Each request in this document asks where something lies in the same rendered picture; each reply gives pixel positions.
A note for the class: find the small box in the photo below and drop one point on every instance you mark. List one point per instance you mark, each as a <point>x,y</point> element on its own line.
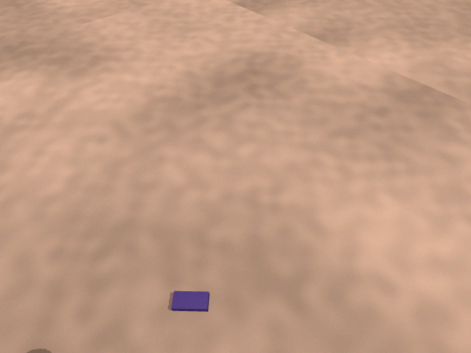
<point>190,301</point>

